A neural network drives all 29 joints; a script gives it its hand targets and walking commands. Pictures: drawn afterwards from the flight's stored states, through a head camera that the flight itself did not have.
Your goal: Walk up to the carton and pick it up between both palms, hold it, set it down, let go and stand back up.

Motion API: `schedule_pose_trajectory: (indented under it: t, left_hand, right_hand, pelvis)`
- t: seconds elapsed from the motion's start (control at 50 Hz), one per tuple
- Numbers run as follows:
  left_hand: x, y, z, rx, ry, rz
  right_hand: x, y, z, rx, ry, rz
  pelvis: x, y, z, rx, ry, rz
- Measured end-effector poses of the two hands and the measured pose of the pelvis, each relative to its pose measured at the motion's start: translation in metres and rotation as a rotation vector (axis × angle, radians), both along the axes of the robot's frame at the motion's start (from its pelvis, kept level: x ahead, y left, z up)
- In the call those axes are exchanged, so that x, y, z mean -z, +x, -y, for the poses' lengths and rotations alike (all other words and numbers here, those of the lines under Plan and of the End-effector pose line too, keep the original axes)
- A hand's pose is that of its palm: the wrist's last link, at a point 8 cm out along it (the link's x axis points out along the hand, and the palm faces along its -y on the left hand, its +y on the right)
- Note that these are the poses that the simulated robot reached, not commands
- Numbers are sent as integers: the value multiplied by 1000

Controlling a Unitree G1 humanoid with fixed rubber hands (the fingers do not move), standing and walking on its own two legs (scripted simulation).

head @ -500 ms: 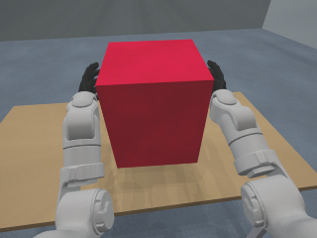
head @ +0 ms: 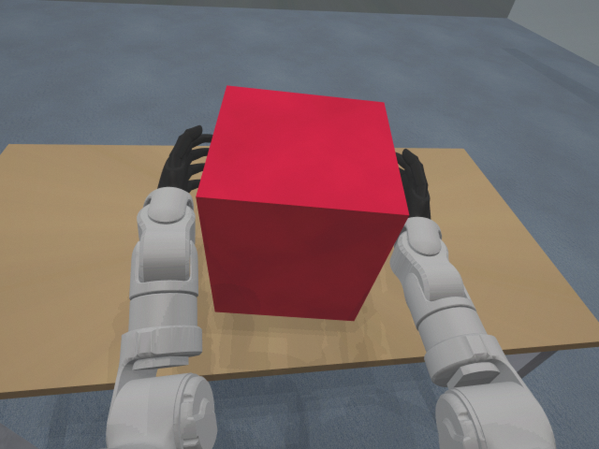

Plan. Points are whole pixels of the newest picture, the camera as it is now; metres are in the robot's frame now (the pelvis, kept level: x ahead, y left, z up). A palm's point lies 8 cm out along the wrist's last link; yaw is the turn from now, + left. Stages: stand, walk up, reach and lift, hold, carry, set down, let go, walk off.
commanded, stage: set down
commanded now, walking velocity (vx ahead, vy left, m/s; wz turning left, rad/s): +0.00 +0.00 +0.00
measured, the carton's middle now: (295, 212) +0.39 +0.00 +0.12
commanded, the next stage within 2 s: none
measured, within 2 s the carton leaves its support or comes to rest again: rests again in 1.60 s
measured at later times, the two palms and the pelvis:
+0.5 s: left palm (177, 193) +0.40 +0.16 +0.14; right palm (401, 214) +0.37 -0.14 +0.14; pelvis +0.01 +0.01 +0.00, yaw -1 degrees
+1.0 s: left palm (190, 204) +0.41 +0.15 +0.11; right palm (402, 236) +0.36 -0.15 +0.11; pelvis +0.01 +0.01 +0.00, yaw -2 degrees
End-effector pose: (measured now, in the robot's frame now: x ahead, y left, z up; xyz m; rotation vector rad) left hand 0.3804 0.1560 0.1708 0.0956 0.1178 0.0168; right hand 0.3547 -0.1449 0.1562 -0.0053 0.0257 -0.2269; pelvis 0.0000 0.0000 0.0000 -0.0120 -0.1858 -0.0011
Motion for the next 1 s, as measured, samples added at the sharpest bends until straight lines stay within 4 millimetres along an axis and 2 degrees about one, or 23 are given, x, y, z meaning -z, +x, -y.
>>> schedule_pose_trajectory:
  t: [0.06, 0.14, 0.26, 0.42, 0.54, 0.78, 1.0]
  left_hand:
    - [1, 2, 8, 14, -2, 13]
    - [-9, 8, 16, 31, 2, 26]
    - [-15, 16, 14, 39, -4, -16]
    - [10, 18, -4, 31, -4, -52]
    - [32, 21, -4, 55, 0, -69]
    - [38, 34, 21, 116, 19, -92]
    - [57, 31, 6, 104, -7, -129]
  right_hand:
    - [-2, -2, 7, 15, -7, 21]
    - [-10, -1, 15, 33, -19, 35]
    - [-12, 6, 12, 28, -7, 17]
    - [3, 13, -4, 12, -9, -3]
    - [20, 10, -5, 33, -14, -20]
    - [35, 2, 16, 99, -5, -43]
    - [49, 2, 3, 91, -17, -81]
  pelvis:
    - [0, -2, -1, 6, -2, -19]
    - [0, -3, -2, 19, 1, -34]
    - [-1, 0, -4, 34, 8, -36]
    - [-1, 7, -7, 22, 8, -25]
    - [-1, 10, -8, 11, 4, -36]
    - [-1, 11, -12, 35, 4, -60]
    - [-2, 12, -13, 39, 6, -68]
